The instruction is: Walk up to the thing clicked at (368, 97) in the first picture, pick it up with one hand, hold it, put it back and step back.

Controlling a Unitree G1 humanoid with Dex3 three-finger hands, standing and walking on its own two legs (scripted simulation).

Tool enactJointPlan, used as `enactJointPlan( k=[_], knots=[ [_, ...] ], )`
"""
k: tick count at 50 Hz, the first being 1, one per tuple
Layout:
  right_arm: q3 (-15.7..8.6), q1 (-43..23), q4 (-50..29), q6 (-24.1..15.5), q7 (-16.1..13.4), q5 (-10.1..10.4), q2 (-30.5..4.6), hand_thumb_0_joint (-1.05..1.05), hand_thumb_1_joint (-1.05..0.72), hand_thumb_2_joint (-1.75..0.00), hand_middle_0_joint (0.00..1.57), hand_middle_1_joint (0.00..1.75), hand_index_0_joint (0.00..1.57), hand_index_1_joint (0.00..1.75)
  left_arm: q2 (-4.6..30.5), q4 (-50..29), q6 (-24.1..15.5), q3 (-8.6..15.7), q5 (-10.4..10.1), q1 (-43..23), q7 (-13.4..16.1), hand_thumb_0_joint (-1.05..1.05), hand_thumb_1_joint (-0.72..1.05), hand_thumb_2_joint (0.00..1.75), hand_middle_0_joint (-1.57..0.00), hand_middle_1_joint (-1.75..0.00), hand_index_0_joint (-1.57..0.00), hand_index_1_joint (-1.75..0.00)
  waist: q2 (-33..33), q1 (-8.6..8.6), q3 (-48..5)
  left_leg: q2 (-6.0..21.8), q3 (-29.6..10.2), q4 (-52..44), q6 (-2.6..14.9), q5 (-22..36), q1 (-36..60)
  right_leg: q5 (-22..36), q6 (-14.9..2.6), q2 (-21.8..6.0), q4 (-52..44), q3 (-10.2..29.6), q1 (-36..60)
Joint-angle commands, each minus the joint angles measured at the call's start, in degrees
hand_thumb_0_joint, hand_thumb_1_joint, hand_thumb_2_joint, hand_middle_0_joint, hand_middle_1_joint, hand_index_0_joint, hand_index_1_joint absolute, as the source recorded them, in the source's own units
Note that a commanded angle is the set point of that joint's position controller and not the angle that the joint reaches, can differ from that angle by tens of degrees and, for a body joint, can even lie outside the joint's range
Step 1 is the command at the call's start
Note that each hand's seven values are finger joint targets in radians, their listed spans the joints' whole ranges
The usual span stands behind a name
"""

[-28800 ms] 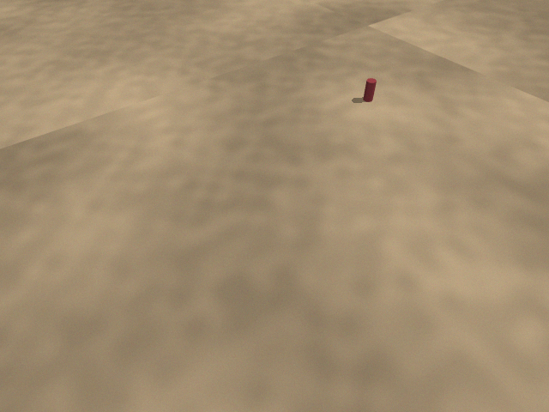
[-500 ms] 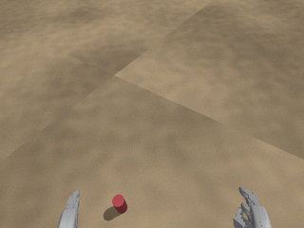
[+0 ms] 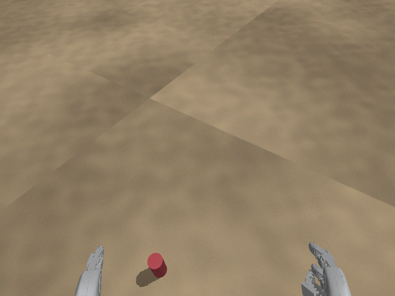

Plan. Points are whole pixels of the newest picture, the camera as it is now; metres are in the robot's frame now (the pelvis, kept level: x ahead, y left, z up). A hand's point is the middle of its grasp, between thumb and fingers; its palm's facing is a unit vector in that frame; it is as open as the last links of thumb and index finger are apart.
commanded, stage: stand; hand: left
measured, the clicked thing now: (157, 265) +0.38 +0.22 -0.65
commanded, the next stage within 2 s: none
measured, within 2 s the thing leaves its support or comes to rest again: neither
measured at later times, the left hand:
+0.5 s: hand out of the picture +0.12 +0.22 -0.11, palm faces -0.03 -0.94 -0.35, open 8.2 cm
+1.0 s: hand out of the picture +0.04 +0.25 -0.11, palm faces -0.01 -0.94 -0.34, open 7.4 cm
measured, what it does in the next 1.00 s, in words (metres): rises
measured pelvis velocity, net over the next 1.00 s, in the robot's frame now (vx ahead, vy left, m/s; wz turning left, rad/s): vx -0.01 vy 0.01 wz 0.00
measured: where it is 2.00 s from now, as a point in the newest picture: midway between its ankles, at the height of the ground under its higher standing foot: outside the picture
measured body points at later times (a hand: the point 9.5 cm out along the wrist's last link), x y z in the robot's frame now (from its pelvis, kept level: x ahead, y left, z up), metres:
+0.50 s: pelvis -0.01 +0.00 +0.02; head +0.01 +0.00 +0.47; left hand +0.12 +0.27 -0.08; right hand +0.12 -0.28 -0.10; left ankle +0.02 +0.14 -0.69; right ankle +0.01 -0.13 -0.69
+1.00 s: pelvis -0.01 +0.01 +0.05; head -0.01 +0.00 +0.50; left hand +0.04 +0.30 -0.08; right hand +0.05 -0.27 -0.09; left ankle +0.02 +0.14 -0.69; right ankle +0.01 -0.13 -0.69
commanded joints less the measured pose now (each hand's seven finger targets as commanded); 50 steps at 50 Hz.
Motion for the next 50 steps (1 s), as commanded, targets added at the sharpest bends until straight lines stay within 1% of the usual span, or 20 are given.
enactJointPlan(
  k=[1,2,5,7,8,9,11,13,14,15,17,20,26,28,31,32,35,41,43,50],
  knots=[
    [-2.81,-3.25,-9.2,-3.14,-0.67,-0.07,-6.87,0.0,-0.9,-0.9,0.2,0.3,0.2,0.3,6.2,-11.7,-3.0,3.82,0.31,-2.17,0.77,0.0,-0.35,0.27,-0.2,-0.29,-0.2,-0.29,-1.21,-0.32,-6.64,-2.68,2.05,-8.04,1.84,12.6,5.63,12.39,-0.67,2.28,-9.09,-0.94,3.01],
    [-2.7,-3.59,-9.18,-3.16,-0.61,-0.02,-6.88,0.0,-0.9,-0.9,0.2,0.3,0.2,0.3,4.41,-8.4,-2.71,2.56,0.41,-0.38,0.67,0.0,-0.27,0.35,-0.2,-0.3,-0.2,-0.3,-1.63,-0.51,-5.5,-2.75,2.18,-8.3,1.85,11.51,5.36,11.36,-0.68,2.25,-9.14,-0.91,2.55],
    [-2.75,-3.77,-9.12,-3.11,-0.59,-0.1,-6.89,0.0,-0.9,-0.9,0.2,0.3,0.2,0.3,6.08,-10.78,-3.14,3.98,0.48,-1.78,0.8,0.0,-0.03,0.59,-0.2,-0.3,-0.2,-0.3,-0.42,0.01,-5.95,-2.56,1.76,-8.95,1.69,10.84,5.2,10.08,-1.02,2.4,-8.94,-1.15,2.66],
    [-2.6,-3.92,-9.14,-3.06,-0.5,-0.07,-6.82,0.0,-0.9,-0.9,0.2,0.3,0.2,0.3,5.73,-9.91,-3.08,3.54,0.28,-1.44,0.73,0.0,0.13,0.75,-0.2,-0.3,-0.2,-0.3,0.04,0.02,-4.4,-2.76,2.0,-9.08,1.74,9.6,4.44,8.99,-0.95,2.24,-9.36,-1.12,2.21],
    [-2.59,-4.06,-9.39,-3.11,-0.47,-0.06,-6.74,0.0,-0.9,-0.9,0.2,0.3,0.2,0.3,4.08,-7.76,-2.92,2.54,0.26,-0.21,0.61,0.0,0.21,0.83,-0.2,-0.3,-0.2,-0.3,-1.44,-0.3,-3.91,-2.72,1.96,-9.17,1.84,8.83,3.92,8.4,-0.89,2.37,-9.35,-1.16,1.85],
    [-2.64,-4.3,-9.52,-3.15,-0.46,-0.07,-6.81,0.0,-0.9,-0.9,0.2,0.3,0.2,0.3,5.76,-11.14,-3.3,3.56,0.23,-2.99,0.75,0.0,0.29,0.9,-0.2,-0.3,-0.2,-0.3,0.26,0.1,-5.06,-2.73,1.85,-9.52,1.74,8.18,4.21,7.66,-1.06,2.38,-9.34,-1.2,2.06],
    [-2.82,-3.57,-9.17,-3.16,-0.64,-0.03,-7.01,0.0,-0.9,-0.9,0.2,0.3,0.2,0.3,6.96,-12.25,-3.59,4.52,0.39,-2.54,0.87,0.0,0.45,0.9,-0.2,-0.3,-0.2,-0.3,-0.34,0.12,-6.08,-2.73,2.14,-9.06,1.8,9.39,5.33,8.77,-0.96,2.26,-9.43,-0.9,2.43],
    [-2.66,-3.58,-9.22,-3.22,-0.51,-0.04,-6.83,0.0,-0.9,-0.9,0.2,0.3,0.2,0.3,4.85,-10.17,-3.34,2.82,0.23,-0.66,0.58,0.0,0.61,0.9,-0.2,-0.3,-0.2,-0.3,-0.5,-0.18,-5.0,-2.75,2.12,-8.95,1.78,9.58,4.77,9.07,-1.02,2.24,-9.19,-0.89,2.24],
    [-5.32,-6.63,2.76,1.0,2.9,-6.31,-15.95,0.0,-0.9,-0.9,0.2,0.3,0.2,0.3,13.63,9.93,-9.99,5.95,5.62,-10.78,-2.14,0.0,0.69,0.9,-0.2,-0.3,-0.2,-0.3,-4.53,1.58,3.56,-0.49,-1.62,-11.5,3.54,16.05,6.06,11.26,-4.65,-2.14,-10.24,4.3,8.48],
    [-6.0,-5.41,5.49,2.72,5.04,-7.04,-15.83,0.0,-0.9,-0.9,0.2,0.3,0.2,0.3,14.53,14.89,-12.58,6.49,6.32,-8.76,-3.72,0.0,0.77,0.9,-0.2,-0.3,-0.2,-0.3,-6.46,1.9,-0.47,-0.66,0.21,-9.83,4.98,14.66,8.85,13.15,-5.86,-3.68,-11.47,6.33,9.39],
    [-6.09,-5.79,5.84,3.96,7.06,-5.25,-14.85,0.0,-0.9,-0.9,0.2,0.3,0.2,0.3,15.56,19.18,-15.37,5.66,5.17,-9.82,-5.23,0.0,0.9,0.9,-0.2,-0.3,-0.2,-0.3,-4.72,1.07,-0.68,-1.4,-0.89,-11.2,5.67,12.27,10.89,11.36,-6.64,-4.42,-12.96,8.61,9.46],
    [-6.2,-6.18,8.29,3.94,9.27,-3.37,-14.74,0.0,-0.9,-0.9,0.2,0.3,0.2,0.3,15.12,25.82,-16.54,5.16,3.49,-12.7,-6.29,0.0,0.9,0.9,-0.2,-0.3,-0.2,-0.3,-2.8,1.88,0.19,-1.15,-1.89,-15.0,5.52,9.58,13.14,7.98,-5.07,-3.79,-14.48,6.8,9.19],
    [-6.22,-6.82,14.19,4.74,9.88,-3.3,-15.32,0.0,-0.9,-0.9,0.2,0.3,0.2,0.3,16.12,37.96,-17.66,4.99,2.87,-14.94,-6.04,0.0,0.9,0.9,-0.2,-0.3,-0.2,-0.3,-0.46,1.97,1.87,0.53,-3.44,-21.28,5.14,13.41,15.57,13.36,-3.68,-3.52,-16.99,5.2,15.05],
    [-6.24,-6.93,15.93,5.21,9.89,-2.99,-15.78,0.0,-0.9,-0.9,0.2,0.3,0.2,0.3,16.32,41.26,-17.69,4.79,2.77,-15.0,-5.97,0.0,0.9,0.9,-0.2,-0.3,-0.2,-0.3,-0.18,1.92,3.27,0.53,-3.44,-23.11,4.82,11.35,16.14,12.38,-3.6,-3.71,-19.79,5.34,15.61],
    [-5.93,-5.77,18.87,5.58,9.79,-2.72,-16.1,0.0,-0.9,-0.9,0.2,0.3,0.2,0.3,16.82,45.6,-17.66,4.56,2.32,-15.78,-5.94,0.0,0.9,0.9,-0.2,-0.3,-0.2,-0.3,-0.9,1.32,3.78,0.78,-3.38,-25.89,4.31,12.27,18.45,13.71,-3.41,-4.27,-22.69,5.95,17.81],
    [-5.83,-6.14,19.69,5.65,9.76,-2.73,-16.31,0.0,-0.9,-0.9,0.2,0.3,0.2,0.3,16.64,47.01,-17.63,4.4,2.17,-15.32,-5.92,0.0,0.9,0.9,-0.2,-0.3,-0.2,-0.3,-0.35,1.82,3.91,1.1,-3.51,-26.71,4.32,12.68,19.45,14.19,-3.29,-4.44,-23.57,5.99,18.33],
    [-5.4,-6.09,22.17,5.73,9.65,-2.35,-16.64,0.0,-0.9,-0.9,0.2,0.3,0.2,0.3,17.42,51.07,-17.58,4.18,1.91,-15.06,-5.84,0.0,0.9,0.9,-0.2,-0.3,-0.2,-0.3,-0.81,1.85,4.23,1.58,-3.51,-29.1,3.94,16.4,21.84,17.28,-2.87,-4.9,-26.15,6.15,21.22],
    [-4.81,-5.8,26.31,6.14,9.48,-1.77,-17.42,0.0,-0.9,-0.9,0.2,0.3,0.2,0.3,18.23,56.47,-17.31,3.6,1.61,-17.33,-5.87,0.0,0.9,0.9,-0.2,-0.3,-0.2,-0.3,-1.82,1.1,6.18,1.93,-3.16,-33.47,3.16,17.49,24.49,16.55,-2.29,-5.35,-31.02,6.25,23.45],
    [-4.72,-6.83,27.3,6.07,9.48,-1.74,-17.59,0.0,-0.9,-0.9,0.2,0.3,0.2,0.3,18.12,58.09,-17.23,3.42,1.54,-16.88,-5.88,0.0,0.9,0.9,-0.2,-0.3,-0.2,-0.3,-1.25,1.69,6.03,2.49,-3.6,-34.67,3.14,17.6,25.4,16.76,-2.19,-5.47,-31.42,5.92,24.39],
    [-4.42,-7.67,29.84,6.23,9.59,-1.62,-17.8,0.0,-0.9,-0.9,0.2,0.3,0.2,0.3,18.12,61.52,-17.15,3.2,1.64,-18.79,-6.08,0.0,0.9,0.9,-0.2,-0.3,-0.2,-0.3,-1.17,1.49,7.45,2.58,-3.55,-37.72,2.76,14.6,25.55,15.72,-1.48,-5.47,-34.07,5.65,25.17]
  ],
)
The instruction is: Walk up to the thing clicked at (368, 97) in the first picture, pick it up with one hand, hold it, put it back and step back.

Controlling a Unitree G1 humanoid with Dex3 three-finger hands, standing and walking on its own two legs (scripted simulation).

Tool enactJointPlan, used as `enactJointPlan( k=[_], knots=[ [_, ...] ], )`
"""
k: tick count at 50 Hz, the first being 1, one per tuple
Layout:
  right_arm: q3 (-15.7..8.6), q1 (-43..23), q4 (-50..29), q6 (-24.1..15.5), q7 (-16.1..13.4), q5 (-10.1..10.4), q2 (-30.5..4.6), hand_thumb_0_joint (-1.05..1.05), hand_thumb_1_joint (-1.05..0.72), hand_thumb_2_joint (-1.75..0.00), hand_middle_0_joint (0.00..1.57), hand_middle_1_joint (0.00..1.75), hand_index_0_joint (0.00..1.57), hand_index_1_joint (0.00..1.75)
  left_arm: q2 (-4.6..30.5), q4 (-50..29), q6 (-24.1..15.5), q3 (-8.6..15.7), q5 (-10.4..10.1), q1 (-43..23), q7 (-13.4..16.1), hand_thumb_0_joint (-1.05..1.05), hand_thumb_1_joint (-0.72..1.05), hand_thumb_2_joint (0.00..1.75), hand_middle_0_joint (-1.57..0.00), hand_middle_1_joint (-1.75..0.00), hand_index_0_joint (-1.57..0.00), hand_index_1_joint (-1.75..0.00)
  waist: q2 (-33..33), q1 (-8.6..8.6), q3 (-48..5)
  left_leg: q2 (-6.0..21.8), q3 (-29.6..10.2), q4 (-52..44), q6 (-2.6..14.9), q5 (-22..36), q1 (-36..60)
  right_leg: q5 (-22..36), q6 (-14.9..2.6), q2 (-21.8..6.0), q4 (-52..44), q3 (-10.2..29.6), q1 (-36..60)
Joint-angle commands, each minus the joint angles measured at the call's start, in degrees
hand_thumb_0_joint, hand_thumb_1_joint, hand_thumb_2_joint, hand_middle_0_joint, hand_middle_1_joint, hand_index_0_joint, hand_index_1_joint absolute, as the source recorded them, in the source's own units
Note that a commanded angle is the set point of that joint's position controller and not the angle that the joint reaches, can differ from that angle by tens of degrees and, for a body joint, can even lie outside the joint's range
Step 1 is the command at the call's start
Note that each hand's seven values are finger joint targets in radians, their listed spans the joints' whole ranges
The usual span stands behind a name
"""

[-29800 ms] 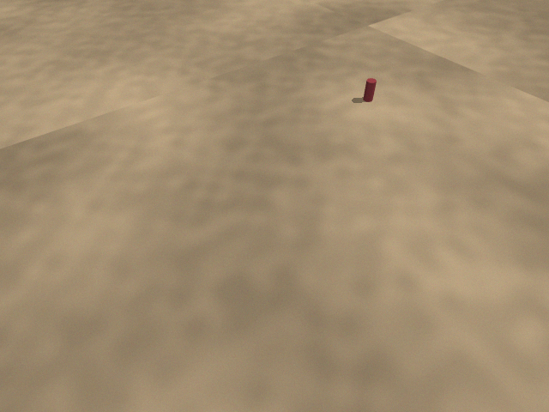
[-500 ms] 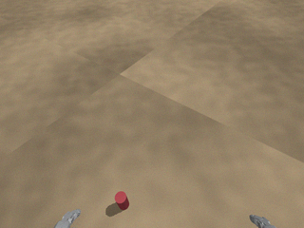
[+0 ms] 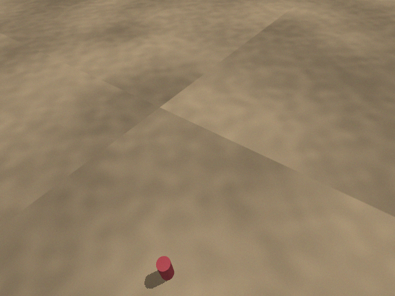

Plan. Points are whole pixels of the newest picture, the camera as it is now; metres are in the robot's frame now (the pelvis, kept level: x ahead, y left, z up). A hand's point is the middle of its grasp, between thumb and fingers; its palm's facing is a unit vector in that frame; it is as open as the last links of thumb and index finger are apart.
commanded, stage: stand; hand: left
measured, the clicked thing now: (165, 268) +0.39 +0.22 -0.71
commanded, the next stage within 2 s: step back in 1.48 s
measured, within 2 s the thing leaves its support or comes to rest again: neither
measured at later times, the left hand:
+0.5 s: hand out of the picture +0.04 +0.25 -0.16, palm faces -0.04 -0.94 -0.34, open 7.4 cm
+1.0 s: hand out of the picture +0.09 +0.25 -0.15, palm faces -0.04 -0.94 -0.33, open 7.4 cm
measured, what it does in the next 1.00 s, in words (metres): stands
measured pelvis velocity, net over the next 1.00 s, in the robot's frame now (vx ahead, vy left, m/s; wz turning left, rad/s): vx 0.02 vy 0.00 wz -0.01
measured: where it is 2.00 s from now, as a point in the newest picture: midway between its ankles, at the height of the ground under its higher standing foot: outside the picture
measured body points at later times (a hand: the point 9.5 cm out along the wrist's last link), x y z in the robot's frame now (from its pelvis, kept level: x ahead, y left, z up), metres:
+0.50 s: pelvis -0.01 +0.00 +0.00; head +0.00 +0.00 +0.45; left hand +0.05 +0.30 -0.13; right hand +0.05 -0.30 -0.14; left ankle +0.03 +0.13 -0.74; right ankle +0.02 -0.14 -0.74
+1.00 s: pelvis +0.02 +0.00 +0.01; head +0.03 +0.00 +0.45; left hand +0.09 +0.30 -0.13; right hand +0.08 -0.29 -0.13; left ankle +0.03 +0.13 -0.74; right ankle +0.02 -0.14 -0.74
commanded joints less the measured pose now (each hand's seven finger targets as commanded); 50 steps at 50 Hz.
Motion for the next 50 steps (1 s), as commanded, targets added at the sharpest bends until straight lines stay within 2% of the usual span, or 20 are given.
enactJointPlan(
  k=[1,7,9,14,19,25,38,41,45,46,50],
  knots=[
    [-2.07,-1.8,-2.31,-1.16,-0.48,0.27,-11.59,0.0,-0.9,-0.9,0.2,0.3,0.2,0.3,11.68,-1.2,-1.35,2.55,-0.17,-2.32,0.94,0.0,0.9,0.9,-0.2,-0.3,-0.2,-0.3,-0.26,0.04,-1.82,4.99,-5.9,-7.54,1.71,-0.28,-0.63,1.46,-2.34,-3.95,-6.26,4.86,0.28],
    [-1.99,-2.48,-1.24,-1.13,-0.31,0.42,-12.19,0.0,-0.9,-0.9,0.2,0.3,0.2,0.3,12.31,-0.09,-1.32,2.67,-0.18,-3.4,0.75,0.0,0.9,0.9,-0.2,-0.3,-0.2,-0.3,0.18,-0.09,-1.53,5.06,-5.97,-8.82,1.58,-2.3,-0.8,0.59,-2.07,-3.94,-7.2,4.85,0.33],
    [-1.98,-2.9,-1.11,-1.08,-0.24,0.51,-12.21,0.0,-0.9,-0.9,0.2,0.3,0.2,0.3,12.36,0.16,-1.42,2.65,-0.11,-4.09,0.75,0.0,0.9,0.9,-0.2,-0.3,-0.2,-0.3,-0.56,-0.23,-1.86,5.14,-5.84,-8.61,1.65,-1.29,-0.5,0.57,-2.06,-4.18,-7.58,4.99,0.41],
    [-2.13,-3.09,-0.58,-0.69,-0.05,0.48,-12.73,0.0,-0.9,-0.9,0.2,0.3,0.2,0.3,12.88,0.37,-1.18,2.55,-0.06,-4.43,0.55,0.0,0.9,0.9,-0.2,-0.3,-0.2,-0.3,-0.17,-0.44,-0.12,4.95,-5.79,-9.17,1.57,-6.67,-2.57,-4.6,-2.0,-3.71,-8.48,5.12,-1.06],
    [-2.14,-3.67,-0.6,-0.82,0.02,0.47,-13.15,0.0,-0.9,-0.9,0.2,0.3,0.2,0.3,12.97,0.54,-1.34,2.54,-0.15,-3.98,0.43,0.0,0.9,0.9,-0.2,-0.3,-0.2,-0.3,0.68,-0.43,-2.2,5.48,-5.89,-8.89,1.8,-4.99,-1.82,-1.49,-2.31,-4.14,-8.17,5.35,-0.19],
    [-1.91,-3.55,-0.36,-0.81,0.13,0.7,-13.58,0.0,-0.9,-0.9,0.2,0.3,0.2,0.3,12.88,0.66,-1.35,2.49,-0.28,-3.75,0.3,0.0,0.9,0.9,-0.2,-0.3,-0.2,-0.3,0.41,-0.41,-1.63,5.44,-6.1,-9.25,1.83,-5.84,-2.29,-1.95,-2.23,-4.03,-8.05,5.37,-0.4],
    [-1.41,-3.34,0.21,-1.25,-0.05,0.82,-13.45,0.0,-0.9,-0.9,0.2,0.3,0.2,0.3,12.58,0.45,-1.42,2.53,-0.68,-4.59,0.28,0.0,0.9,0.9,-0.2,-0.3,-0.2,-0.3,-0.5,-0.84,-4.26,6.03,-4.99,-8.16,1.76,4.98,1.02,6.72,-2.21,-4.7,-7.56,5.14,2.33],
    [-1.51,-3.98,0.18,-1.28,-0.09,0.83,-13.9,0.0,-0.9,-0.9,0.2,0.3,0.2,0.3,12.87,0.45,-1.27,2.6,-0.57,-4.51,0.19,0.0,0.9,0.9,-0.2,-0.3,-0.2,-0.3,-0.34,-0.78,-3.34,5.82,-5.09,-8.78,1.5,2.9,0.84,5.12,-2.04,-4.49,-8.05,5.0,1.56],
    [-1.62,-4.28,0.09,-1.33,-0.08,0.83,-14.12,0.0,-0.9,-0.9,0.2,0.3,0.2,0.3,12.6,0.1,-1.4,2.59,-0.53,-4.79,0.27,0.0,0.9,0.9,-0.2,-0.3,-0.2,-0.3,-0.55,-0.81,-4.52,6.18,-5.01,-7.98,1.74,5.76,1.96,7.24,-1.93,-4.82,-8.15,4.97,2.06],
    [-1.49,-4.0,0.3,-1.28,-0.09,0.85,-13.88,0.0,-0.9,-0.9,0.2,0.3,0.2,0.3,12.82,0.2,-1.38,2.63,-0.62,-4.96,0.27,0.0,0.9,0.9,-0.2,-0.3,-0.2,-0.3,-0.67,-0.95,-4.08,5.98,-4.83,-8.3,1.58,5.0,1.59,7.22,-1.94,-4.82,-8.03,5.01,2.14],
    [-1.6,-4.7,0.03,-1.5,-0.11,0.81,-13.99,0.0,-0.9,-0.9,0.2,0.3,0.2,0.3,12.93,-0.15,-1.47,2.76,-0.69,-5.24,0.28,0.0,0.9,0.9,-0.2,-0.3,-0.2,-0.3,-0.88,-0.8,-5.72,6.43,-4.52,-7.46,1.68,11.37,3.38,11.91,-1.95,-5.08,-7.41,4.72,3.27]
  ],
)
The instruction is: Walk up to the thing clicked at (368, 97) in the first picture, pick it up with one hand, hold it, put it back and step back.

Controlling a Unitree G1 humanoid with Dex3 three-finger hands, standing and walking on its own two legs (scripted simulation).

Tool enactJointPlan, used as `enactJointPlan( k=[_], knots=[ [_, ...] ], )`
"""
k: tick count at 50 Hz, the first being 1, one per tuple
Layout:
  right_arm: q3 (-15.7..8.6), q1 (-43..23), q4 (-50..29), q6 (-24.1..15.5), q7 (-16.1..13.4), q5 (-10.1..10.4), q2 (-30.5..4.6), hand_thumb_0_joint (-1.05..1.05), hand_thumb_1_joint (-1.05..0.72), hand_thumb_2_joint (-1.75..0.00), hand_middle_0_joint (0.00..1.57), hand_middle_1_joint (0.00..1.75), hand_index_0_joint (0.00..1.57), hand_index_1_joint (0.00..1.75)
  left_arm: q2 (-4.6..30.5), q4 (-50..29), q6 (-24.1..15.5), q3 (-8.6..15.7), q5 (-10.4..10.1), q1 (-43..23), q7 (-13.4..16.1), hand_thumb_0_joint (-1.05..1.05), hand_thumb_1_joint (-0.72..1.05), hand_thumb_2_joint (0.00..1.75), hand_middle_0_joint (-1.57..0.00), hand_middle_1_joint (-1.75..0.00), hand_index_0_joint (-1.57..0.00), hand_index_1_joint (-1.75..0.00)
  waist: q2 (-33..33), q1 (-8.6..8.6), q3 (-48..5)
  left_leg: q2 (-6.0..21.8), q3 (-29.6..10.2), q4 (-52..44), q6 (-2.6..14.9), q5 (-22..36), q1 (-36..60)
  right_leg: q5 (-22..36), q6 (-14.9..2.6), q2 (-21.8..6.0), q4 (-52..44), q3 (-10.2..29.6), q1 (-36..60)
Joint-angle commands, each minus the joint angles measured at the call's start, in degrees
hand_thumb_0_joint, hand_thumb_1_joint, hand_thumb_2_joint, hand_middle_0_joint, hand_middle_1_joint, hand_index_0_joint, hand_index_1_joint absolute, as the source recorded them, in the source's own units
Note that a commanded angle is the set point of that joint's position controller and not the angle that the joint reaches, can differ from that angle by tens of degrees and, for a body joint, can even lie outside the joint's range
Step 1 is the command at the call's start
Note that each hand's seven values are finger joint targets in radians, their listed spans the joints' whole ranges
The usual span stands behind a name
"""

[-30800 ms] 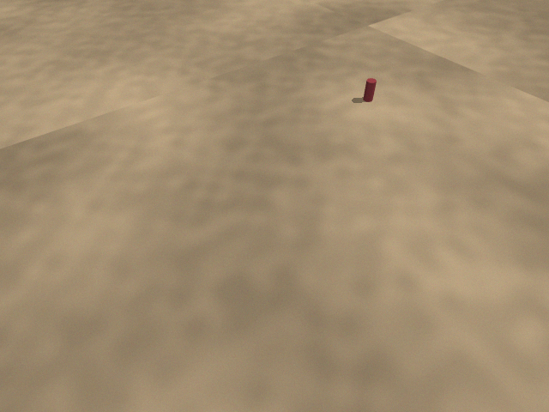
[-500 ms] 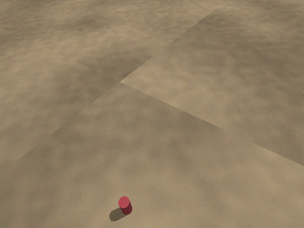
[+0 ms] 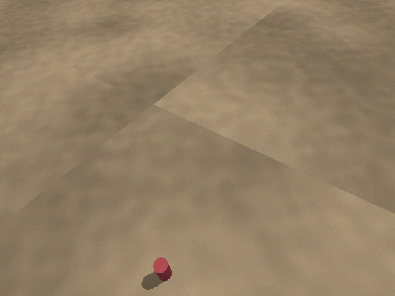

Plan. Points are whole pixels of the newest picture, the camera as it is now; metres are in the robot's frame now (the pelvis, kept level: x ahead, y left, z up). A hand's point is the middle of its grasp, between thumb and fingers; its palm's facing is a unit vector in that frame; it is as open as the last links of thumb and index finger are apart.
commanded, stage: stand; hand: left
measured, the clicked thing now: (162, 269) +0.37 +0.22 -0.71
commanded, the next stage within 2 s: step back in 0.48 s
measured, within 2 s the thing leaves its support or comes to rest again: neither
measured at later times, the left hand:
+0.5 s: hand out of the picture +0.08 +0.25 -0.16, palm faces -0.02 -0.94 -0.33, open 7.4 cm
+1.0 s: hand out of the picture +0.01 +0.26 -0.17, palm faces +0.00 -0.91 -0.42, open 7.4 cm
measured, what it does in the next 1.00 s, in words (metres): lifts its left foot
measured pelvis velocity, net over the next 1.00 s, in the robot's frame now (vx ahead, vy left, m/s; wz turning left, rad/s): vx -0.09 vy -0.01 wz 0.04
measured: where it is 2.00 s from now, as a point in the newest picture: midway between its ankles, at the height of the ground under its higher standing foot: outside the picture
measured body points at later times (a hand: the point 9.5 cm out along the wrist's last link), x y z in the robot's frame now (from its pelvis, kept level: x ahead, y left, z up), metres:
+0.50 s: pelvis +0.00 +0.00 +0.00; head +0.01 +0.00 +0.45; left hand +0.08 +0.29 -0.13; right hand +0.08 -0.30 -0.13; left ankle +0.01 +0.13 -0.75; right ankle +0.00 -0.14 -0.75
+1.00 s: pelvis -0.09 -0.01 -0.03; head -0.02 -0.02 +0.42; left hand +0.01 +0.31 -0.14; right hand +0.01 -0.33 -0.16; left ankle -0.13 +0.11 -0.71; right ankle +0.00 -0.14 -0.75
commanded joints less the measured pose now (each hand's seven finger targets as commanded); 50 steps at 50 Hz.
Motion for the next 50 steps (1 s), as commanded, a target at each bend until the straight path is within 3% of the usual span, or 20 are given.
enactJointPlan(
  k=[1,15,23,24,26,30,34,35,36,37,38,39,40,41,42,43,45,47,48,50],
  knots=[
    [-1.91,-0.93,-3.08,-1.12,-0.65,0.24,-12.04,0.0,-0.9,-0.9,0.2,0.3,0.2,0.3,12.06,-2.84,-1.06,2.52,-0.34,-1.78,1.01,0.0,0.9,0.9,-0.2,-0.3,-0.2,-0.3,-0.46,-0.06,-5.36,6.15,-4.96,-3.17,1.6,9.9,0.97,10.42,-2.2,-5.32,-2.62,4.49,2.1],
    [-2.19,-2.18,-3.35,-1.12,-0.66,0.31,-12.31,0.0,-0.9,-0.9,0.2,0.3,0.2,0.3,12.35,-3.35,-1.0,2.58,-0.28,-2.45,1.04,0.0,0.9,0.9,-0.2,-0.3,-0.2,-0.3,-0.7,-0.16,-6.33,6.7,-4.52,-2.88,1.45,13.16,3.34,12.81,-2.42,-5.47,-2.28,4.17,2.39],
    [-2.27,-2.53,-3.68,-0.98,-0.48,0.33,-12.03,0.0,-0.9,-0.9,0.2,0.3,0.2,0.3,12.63,-3.45,-0.89,2.68,-0.28,-2.24,0.97,0.0,0.9,0.9,-0.2,-0.3,-0.2,-0.3,-0.56,-0.03,-4.58,6.58,-4.83,-4.13,1.52,7.8,1.93,8.05,-2.61,-5.2,-3.31,4.17,1.54],
    [-3.58,-3.83,-4.82,0.19,-0.05,0.88,-15.58,0.0,-0.9,-0.9,0.2,0.3,0.2,0.3,16.79,-5.22,-0.45,4.96,-1.7,-2.44,1.07,0.0,0.9,0.9,-0.2,-0.3,-0.2,-0.3,-1.23,-0.05,1.14,5.41,-5.66,1.61,3.13,16.07,-2.22,17.07,-3.2,-4.29,1.73,4.67,-3.31],
    [-3.84,-2.04,-6.1,0.77,0.09,1.44,-14.75,0.0,-0.9,-0.9,0.2,0.3,0.2,0.3,15.77,-7.18,-0.16,5.1,-1.85,-1.16,1.36,0.0,0.9,0.9,-0.2,-0.3,-0.2,-0.3,-0.51,-0.48,-3.27,6.03,-4.97,3.9,4.06,19.34,-1.19,18.01,-4.33,-4.02,4.86,4.09,-2.49],
    [-5.48,-2.75,-9.34,1.82,0.41,1.24,-16.75,0.0,-0.9,-0.9,0.2,0.3,0.2,0.3,13.66,-10.16,0.94,4.76,-1.29,-0.8,1.2,0.0,0.9,0.9,-0.2,-0.3,-0.2,-0.3,4.86,-0.75,-7.03,9.03,-8.29,3.59,8.54,15.62,-4.32,7.59,-4.48,-0.29,13.98,1.58,-3.98],
    [-6.39,-6.0,-13.84,2.81,0.45,0.6,-17.08,0.0,-0.9,-0.9,0.2,0.3,0.2,0.3,13.93,-11.02,1.88,5.33,-0.52,3.69,0.89,0.0,0.9,0.9,-0.2,-0.3,-0.2,-0.3,8.91,0.84,-7.42,11.09,-10.18,5.73,12.09,8.45,-12.63,-4.3,-5.38,1.95,23.95,0.95,-3.13],
    [-6.41,-6.54,-14.72,3.02,0.48,0.73,-16.64,0.0,-0.9,-0.9,0.2,0.3,0.2,0.3,13.75,-10.89,1.92,5.66,-0.42,5.62,0.78,0.0,0.9,0.9,-0.2,-0.3,-0.2,-0.3,9.32,1.77,-8.12,11.12,-10.61,7.97,11.87,6.94,-13.75,-5.17,-5.86,1.71,23.24,1.21,-2.52],
    [-6.46,-6.75,-15.61,3.29,0.55,0.81,-16.4,0.0,-0.9,-0.9,0.2,0.3,0.2,0.3,14.57,-11.16,1.82,6.01,-0.22,6.25,0.67,0.0,0.9,0.9,-0.2,-0.3,-0.2,-0.3,6.73,2.18,-8.05,8.94,-9.59,11.98,11.0,4.53,-16.05,-3.92,-6.77,0.29,21.34,3.3,-2.28],
    [-6.08,-7.13,-16.3,3.61,0.57,1.2,-14.53,0.0,-0.9,-0.9,0.2,0.3,0.2,0.3,16.22,-11.71,1.6,6.56,0.06,7.08,0.67,0.0,0.9,0.9,-0.2,-0.3,-0.2,-0.3,-1.73,3.45,-7.11,2.01,-5.84,22.19,7.3,-3.56,-16.28,0.82,-9.47,-5.96,9.63,10.96,-5.59],
    [-5.45,-6.73,-17.19,4.05,0.3,1.24,-11.56,0.0,-0.9,-0.9,0.2,0.3,0.2,0.3,21.93,-13.27,1.09,7.86,0.61,4.66,0.8,0.0,0.9,0.9,-0.2,-0.3,-0.2,-0.3,-16.01,3.73,-4.14,-9.04,-2.61,38.98,3.3,-19.75,-19.91,4.9,-15.14,-17.33,-3.17,26.63,-10.02],
    [-5.63,-3.7,-17.13,4.77,-0.21,0.32,-11.85,0.0,-0.9,-0.9,0.2,0.3,0.2,0.3,24.67,-15.93,0.56,8.39,1.58,1.24,1.19,0.0,0.9,0.9,-0.2,-0.3,-0.2,-0.3,-14.71,2.82,-2.44,-8.08,-10.58,48.76,2.77,-26.04,-19.26,3.74,-19.64,-22.46,-4.55,32.74,-16.51],
    [-6.16,-1.06,-15.85,4.97,-0.1,1.07,-13.74,0.0,-0.9,-0.9,0.2,0.3,0.2,0.3,22.56,-17.34,0.61,8.1,1.23,-2.29,1.55,0.0,0.9,0.9,-0.2,-0.3,-0.2,-0.3,-9.75,0.33,-2.22,-7.14,-12.68,53.65,2.77,-22.95,-17.69,2.94,-18.52,-20.02,-3.27,26.86,-18.17],
    [-6.41,2.94,-14.58,4.84,0.0,1.94,-14.17,0.0,-0.9,-0.9,0.2,0.3,0.2,0.3,19.88,-18.08,0.59,7.48,1.12,-5.28,1.74,0.0,0.9,0.9,-0.2,-0.3,-0.2,-0.3,-7.02,-1.88,-3.17,-7.31,-12.39,54.0,2.45,-19.39,-18.11,3.61,-16.31,-15.77,-0.85,20.42,-15.11],
    [-6.45,5.52,-13.8,4.65,-0.03,2.24,-14.44,0.0,-0.9,-0.9,0.2,0.3,0.2,0.3,18.83,-18.86,0.65,7.35,1.28,-7.39,1.88,0.0,0.9,0.9,-0.2,-0.3,-0.2,-0.3,-8.38,-2.91,-4.19,-6.84,-10.63,54.37,1.6,-16.96,-17.33,2.32,-14.82,-13.22,0.36,16.4,-14.72],
    [-6.37,6.72,-13.71,4.44,-0.04,2.18,-14.95,0.0,-0.9,-0.9,0.2,0.3,0.2,0.3,18.35,-19.89,0.65,7.38,1.52,-8.21,2.09,0.0,0.9,0.9,-0.2,-0.3,-0.2,-0.3,-9.99,-2.82,-5.93,-5.72,-9.62,53.16,0.99,-16.43,-16.18,2.01,-14.26,-12.54,1.7,14.74,-13.55],
    [-5.6,5.04,-14.24,4.05,0.11,1.6,-14.86,0.0,-0.9,-0.9,0.2,0.3,0.2,0.3,16.28,-19.79,0.8,7.09,1.7,-3.66,2.31,0.0,0.9,0.9,-0.2,-0.3,-0.2,-0.3,-8.3,0.82,-7.57,-5.32,-8.08,43.22,0.1,-18.15,-19.47,4.86,-14.04,-11.5,5.06,13.28,-4.18],
    [-5.09,3.04,-15.93,3.8,-0.08,0.75,-14.18,0.0,-0.9,-0.9,0.2,0.3,0.2,0.3,17.28,-19.61,1.11,7.67,1.56,0.24,2.6,0.0,0.9,0.9,-0.2,-0.3,-0.2,-0.3,-10.67,2.78,-8.03,-3.57,-6.96,34.02,0.16,-19.89,-20.54,9.19,-14.89,-13.9,6.75,15.12,1.68],
    [-5.01,2.46,-16.31,3.62,-0.11,0.34,-14.28,0.0,-0.9,-0.9,0.2,0.3,0.2,0.3,17.87,-19.67,1.29,7.81,1.3,1.28,2.59,0.0,0.9,0.9,-0.2,-0.3,-0.2,-0.3,-11.46,3.0,-7.98,-2.71,-6.16,29.6,0.59,-20.44,-18.91,12.38,-14.97,-14.75,7.64,15.49,1.55],
    [-5.15,5.78,-15.44,3.14,-0.11,-0.22,-13.98,0.0,-0.9,-0.9,0.2,0.3,0.2,0.3,18.28,-20.63,1.83,7.83,0.56,0.84,2.38,0.0,0.9,0.9,-0.2,-0.3,-0.2,-0.3,-12.86,1.51,-9.16,-2.72,-3.63,18.82,1.71,-17.38,-13.76,18.25,-13.36,-13.56,10.56,13.86,1.03]
  ],
)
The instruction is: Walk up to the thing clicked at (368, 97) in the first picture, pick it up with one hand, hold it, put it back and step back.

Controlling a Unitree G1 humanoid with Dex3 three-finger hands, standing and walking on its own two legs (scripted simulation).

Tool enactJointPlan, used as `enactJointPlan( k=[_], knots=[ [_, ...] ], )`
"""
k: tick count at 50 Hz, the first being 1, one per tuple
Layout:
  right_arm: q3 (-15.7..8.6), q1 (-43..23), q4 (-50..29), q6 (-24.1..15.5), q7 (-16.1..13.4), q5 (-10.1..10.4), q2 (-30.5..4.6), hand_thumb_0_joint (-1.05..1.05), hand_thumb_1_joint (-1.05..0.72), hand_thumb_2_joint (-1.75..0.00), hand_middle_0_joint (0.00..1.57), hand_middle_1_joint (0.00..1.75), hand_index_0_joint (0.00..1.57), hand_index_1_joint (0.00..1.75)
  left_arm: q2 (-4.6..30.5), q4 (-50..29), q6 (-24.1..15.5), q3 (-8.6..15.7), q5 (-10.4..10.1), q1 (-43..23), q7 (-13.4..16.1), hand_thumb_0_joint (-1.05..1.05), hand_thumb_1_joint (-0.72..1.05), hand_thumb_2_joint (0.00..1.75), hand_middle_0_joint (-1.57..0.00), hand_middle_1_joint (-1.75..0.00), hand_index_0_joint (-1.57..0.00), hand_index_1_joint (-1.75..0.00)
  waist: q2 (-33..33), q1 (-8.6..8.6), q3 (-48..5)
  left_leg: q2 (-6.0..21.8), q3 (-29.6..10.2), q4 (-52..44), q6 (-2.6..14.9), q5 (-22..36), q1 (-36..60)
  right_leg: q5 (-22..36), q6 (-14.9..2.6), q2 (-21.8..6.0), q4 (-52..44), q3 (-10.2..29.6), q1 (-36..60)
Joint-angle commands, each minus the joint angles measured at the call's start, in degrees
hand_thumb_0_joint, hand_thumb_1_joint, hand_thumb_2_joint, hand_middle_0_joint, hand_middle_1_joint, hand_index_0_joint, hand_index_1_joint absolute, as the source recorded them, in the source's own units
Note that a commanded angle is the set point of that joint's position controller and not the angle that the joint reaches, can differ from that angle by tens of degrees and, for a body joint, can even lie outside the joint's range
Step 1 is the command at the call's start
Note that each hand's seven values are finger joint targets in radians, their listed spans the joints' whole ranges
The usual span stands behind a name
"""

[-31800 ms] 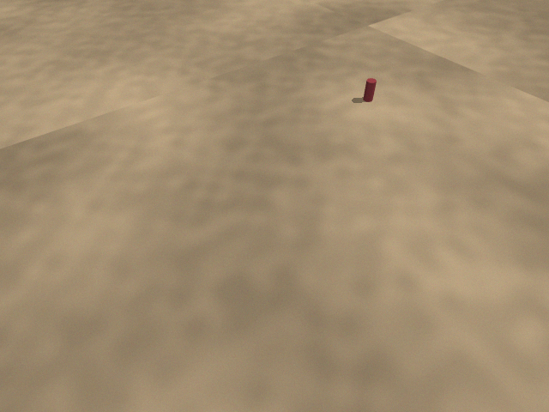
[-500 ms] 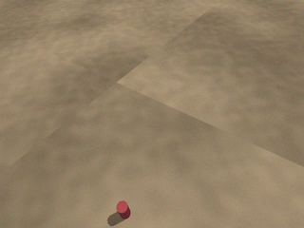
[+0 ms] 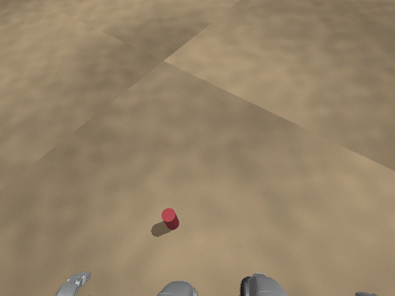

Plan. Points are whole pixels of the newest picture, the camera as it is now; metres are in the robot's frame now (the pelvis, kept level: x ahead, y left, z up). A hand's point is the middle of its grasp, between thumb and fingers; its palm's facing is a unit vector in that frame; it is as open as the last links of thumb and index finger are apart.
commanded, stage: step back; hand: left
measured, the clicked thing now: (170, 219) +0.46 +0.21 -0.69
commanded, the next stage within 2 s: none
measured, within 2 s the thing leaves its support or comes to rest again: neither
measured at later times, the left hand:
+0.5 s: hand out of the picture +0.00 +0.27 -0.15, palm faces -0.11 -0.91 -0.40, open 7.4 cm
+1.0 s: hand out of the picture -0.13 +0.31 -0.15, palm faces -0.11 -0.92 -0.38, open 7.4 cm
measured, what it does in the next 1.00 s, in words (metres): walks backwards: left foot, then right foot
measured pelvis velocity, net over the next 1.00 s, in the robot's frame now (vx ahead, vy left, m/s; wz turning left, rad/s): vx -0.26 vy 0.04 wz -0.10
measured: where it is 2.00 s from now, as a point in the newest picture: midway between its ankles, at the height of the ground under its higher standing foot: outside the picture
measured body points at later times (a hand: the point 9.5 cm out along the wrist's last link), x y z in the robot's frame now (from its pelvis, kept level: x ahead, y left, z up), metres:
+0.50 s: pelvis -0.11 +0.02 +0.00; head -0.05 +0.00 +0.44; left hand +0.00 +0.32 -0.12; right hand +0.00 -0.30 -0.13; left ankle -0.06 +0.12 -0.71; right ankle -0.12 -0.10 -0.72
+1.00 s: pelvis -0.26 +0.04 +0.01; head -0.19 +0.06 +0.45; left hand -0.13 +0.35 -0.12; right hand -0.18 -0.28 -0.10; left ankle -0.18 +0.16 -0.72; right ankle -0.31 -0.10 -0.64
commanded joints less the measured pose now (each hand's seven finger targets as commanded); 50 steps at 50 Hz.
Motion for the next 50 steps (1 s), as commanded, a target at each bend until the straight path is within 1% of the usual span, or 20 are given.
enactJointPlan(
  k=[1,2,3,4,5,8,14,18,21,22,23,24,28,34,36,37,39,40,43,50],
  knots=[
    [-2.36,7.69,-2.17,-1.95,-0.5,-1.22,-9.03,0.0,-0.9,-0.9,0.2,0.3,0.2,0.3,17.18,-5.35,-0.26,4.83,-1.38,0.17,1.19,0.0,0.9,0.9,-0.2,-0.3,-0.2,-0.3,-13.68,-1.2,-16.15,1.8,4.16,-23.46,1.92,7.76,4.93,19.03,-9.75,-11.38,-3.54,13.04,15.31],
    [-2.66,8.73,-1.74,-2.35,-0.49,-1.6,-9.31,0.0,-0.9,-0.9,0.2,0.3,0.2,0.3,15.93,-5.72,0.15,4.19,-1.76,0.44,0.94,0.0,0.9,0.9,-0.2,-0.3,-0.2,-0.3,-10.2,-2.11,-14.94,2.35,3.87,-29.65,2.13,15.81,8.68,13.92,-7.37,-9.18,-1.18,10.8,10.61],
    [-3.59,6.58,-2.9,-2.57,-0.34,-2.85,-12.54,0.0,-0.9,-0.9,0.2,0.3,0.2,0.3,12.85,-6.34,0.49,3.41,-1.99,2.51,0.78,0.0,0.9,0.9,-0.2,-0.3,-0.2,-0.3,-0.04,-0.85,-14.04,11.06,-9.82,-33.53,4.58,17.89,11.93,2.19,-3.93,-3.49,4.86,7.38,1.91],
    [-4.85,2.23,-4.9,-2.47,0.2,-2.58,-19.97,0.0,-0.9,-0.9,0.2,0.3,0.2,0.3,11.64,-7.76,0.21,3.19,-2.2,-0.29,1.25,0.0,0.9,0.9,-0.2,-0.3,-0.2,-0.3,16.29,-1.63,-11.38,22.52,-24.07,-35.93,11.54,28.99,10.3,-23.1,-0.62,8.59,14.74,2.0,-7.79],
    [-5.29,3.09,-5.2,-2.73,0.19,-2.45,-20.58,0.0,-0.9,-0.9,0.2,0.3,0.2,0.3,13.5,-7.35,0.2,4.25,-1.01,-5.25,2.07,0.0,0.9,0.9,-0.2,-0.3,-0.2,-0.3,14.07,-5.28,-10.56,25.11,-28.16,-36.89,16.97,30.22,3.47,-28.04,-0.3,9.21,25.85,11.48,-4.37],
    [-2.85,-3.46,-6.4,-3.16,-1.32,-2.44,-12.98,0.0,-0.9,-0.9,0.2,0.3,0.2,0.3,11.6,-4.74,0.46,3.93,-2.89,1.29,1.93,0.0,0.9,0.9,-0.2,-0.3,-0.2,-0.3,6.19,0.88,-9.38,15.56,-9.78,-29.71,9.04,44.93,9.09,-17.64,-1.71,11.3,36.12,15.09,-8.95],
    [-3.22,2.43,-7.98,-3.19,-2.03,-1.23,-10.81,0.0,-0.9,-0.9,0.2,0.3,0.2,0.3,11.25,-6.42,-0.72,3.91,-1.76,1.15,1.42,0.0,0.9,0.9,-0.2,-0.3,-0.2,-0.3,5.77,-2.96,-11.23,18.81,-9.41,-24.36,16.02,50.9,19.91,-19.49,1.68,8.43,26.81,10.74,-7.93],
    [-3.45,1.18,-8.99,-2.67,-1.85,-0.95,-11.94,0.0,-0.9,-0.9,0.2,0.3,0.2,0.3,10.41,-6.14,-1.47,3.81,-1.76,4.3,0.86,0.0,0.9,0.9,-0.2,-0.3,-0.2,-0.3,8.72,-2.4,-13.8,16.48,-7.05,-21.81,13.04,43.17,18.6,-15.0,0.69,5.71,6.5,5.67,0.83],
    [-3.05,-1.36,-9.81,-1.84,-1.38,0.31,-11.57,0.0,-0.9,-0.9,0.2,0.3,0.2,0.3,10.73,-3.53,-2.36,4.04,-0.7,9.7,0.97,0.0,0.9,0.9,-0.2,-0.3,-0.2,-0.3,5.31,0.28,-15.74,14.42,-4.98,-16.22,8.8,34.66,10.43,3.4,-1.01,5.65,-13.23,4.07,14.33],
    [-2.34,-0.17,-10.02,-1.83,-1.18,0.59,-9.5,0.0,-0.9,-0.9,0.2,0.3,0.2,0.3,14.4,-4.07,-2.78,5.08,0.04,9.05,1.02,0.0,0.9,0.9,-0.2,-0.3,-0.2,-0.3,-1.76,-0.49,-15.38,11.04,-4.13,-13.26,5.45,23.58,-0.51,9.96,-3.02,0.1,-11.36,14.07,20.6],
    [-1.99,-3.56,-11.16,-1.81,-1.25,0.96,-7.69,0.0,-0.9,-0.9,0.2,0.3,0.2,0.3,19.46,-5.05,-2.41,6.02,-0.83,7.22,0.79,0.0,0.9,0.9,-0.2,-0.3,-0.2,-0.3,-14.49,1.34,-12.84,0.11,1.05,-2.51,1.63,5.49,-5.36,17.21,-13.26,-11.88,-13.44,29.47,14.84],
    [-2.96,-4.71,-10.75,-1.24,-1.89,0.26,-9.28,0.0,-0.9,-0.9,0.2,0.3,0.2,0.3,21.8,-6.97,-2.78,6.35,-0.09,4.66,0.83,0.0,0.9,0.9,-0.2,-0.3,-0.2,-0.3,-16.58,2.17,-10.69,-0.65,-2.89,10.67,0.53,-8.79,-4.19,21.51,-19.48,-19.31,-14.56,37.35,6.88],
    [-2.55,1.33,-8.29,-1.95,-1.96,0.95,-9.76,0.0,-0.9,-0.9,0.2,0.3,0.2,0.3,15.01,-9.53,-2.26,4.99,-0.83,0.19,1.49,0.0,0.9,0.9,-0.2,-0.3,-0.2,-0.3,-8.22,-0.54,-10.17,-2.95,-5.35,16.93,-0.07,-1.76,-4.91,26.0,-13.75,-9.31,-8.36,18.8,8.81],
    [-2.21,2.39,-8.98,-3.04,-1.88,-0.41,-8.29,0.0,-0.9,-0.9,0.2,0.3,0.2,0.3,14.32,-10.21,-0.75,4.49,-0.78,4.89,1.59,0.0,0.9,0.9,-0.2,-0.3,-0.2,-0.3,-13.23,1.56,-13.77,1.32,1.9,-14.97,-0.08,0.66,-2.68,28.41,-11.09,-7.27,-2.25,16.46,20.99],
    [-2.93,7.1,-7.07,-3.6,-1.55,-0.95,-8.1,0.0,-0.9,-0.9,0.2,0.3,0.2,0.3,14.98,-11.27,0.06,4.08,-1.52,2.14,1.03,0.0,0.9,0.9,-0.2,-0.3,-0.2,-0.3,-10.29,-1.47,-14.89,0.99,5.03,-29.92,0.7,16.76,7.22,22.03,-7.89,-5.11,2.28,13.96,15.42],
    [-3.59,5.8,-7.82,-3.85,-1.52,-1.83,-9.67,0.0,-0.9,-0.9,0.2,0.3,0.2,0.3,12.92,-11.67,0.45,3.56,-1.53,3.54,0.87,0.0,0.9,0.9,-0.2,-0.3,-0.2,-0.3,-7.0,-0.46,-13.97,5.32,-2.25,-30.91,2.15,20.54,11.38,12.07,-5.28,-2.41,4.49,13.77,7.31],
    [-5.48,3.89,-9.6,-3.9,-0.81,-1.69,-19.39,0.0,-0.9,-0.9,0.2,0.3,0.2,0.3,12.67,-12.0,0.5,4.19,-1.79,-0.07,1.75,0.0,0.9,0.9,-0.2,-0.3,-0.2,-0.3,12.15,-3.91,-13.17,26.75,-26.7,-35.12,15.83,34.54,6.58,-27.34,-0.87,10.54,25.22,10.86,-2.77],
    [-5.4,2.78,-9.27,-4.19,-0.99,-1.71,-18.09,0.0,-0.9,-0.9,0.2,0.3,0.2,0.3,13.71,-11.27,0.48,4.61,-1.16,-1.67,2.06,0.0,0.9,0.9,-0.2,-0.3,-0.2,-0.3,8.91,-3.5,-10.87,26.87,-26.52,-35.48,17.25,33.69,3.68,-26.35,-1.12,10.17,33.1,14.89,-2.72],
    [-3.58,-2.94,-10.34,-4.42,-1.87,-1.83,-12.64,0.0,-0.9,-0.9,0.2,0.3,0.2,0.3,13.02,-8.2,0.66,4.81,-2.15,5.02,1.26,0.0,0.9,0.9,-0.2,-0.3,-0.2,-0.3,5.96,1.6,-7.96,18.43,-11.97,-31.15,12.64,36.24,4.11,-17.91,-1.07,10.44,40.27,15.26,-5.09],
    [-3.88,2.45,-11.03,-4.21,-2.14,-1.67,-12.47,0.0,-0.9,-0.9,0.2,0.3,0.2,0.3,11.9,-9.0,0.15,4.67,-1.27,5.13,-0.11,0.0,0.9,0.9,-0.2,-0.3,-0.2,-0.3,7.46,-2.26,-13.25,18.68,-10.21,-26.98,14.92,36.7,15.94,-19.32,1.84,6.77,20.08,9.64,-1.95]
  ],
)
